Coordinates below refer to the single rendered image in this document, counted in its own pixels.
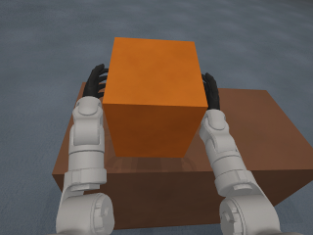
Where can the right robot hand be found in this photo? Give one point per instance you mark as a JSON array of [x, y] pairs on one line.
[[211, 92]]

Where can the robot left upper arm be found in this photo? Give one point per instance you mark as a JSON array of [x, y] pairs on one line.
[[89, 214]]

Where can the carton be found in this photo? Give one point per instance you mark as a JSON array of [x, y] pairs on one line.
[[154, 99]]

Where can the robot right forearm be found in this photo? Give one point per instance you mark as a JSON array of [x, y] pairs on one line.
[[231, 176]]

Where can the robot left forearm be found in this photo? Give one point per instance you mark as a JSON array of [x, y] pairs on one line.
[[86, 147]]

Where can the left robot hand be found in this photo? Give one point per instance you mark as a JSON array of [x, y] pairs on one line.
[[92, 85]]

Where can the pedestal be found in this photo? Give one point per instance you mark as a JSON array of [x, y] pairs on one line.
[[151, 192]]

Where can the robot right upper arm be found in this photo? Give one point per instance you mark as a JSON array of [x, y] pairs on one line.
[[249, 215]]

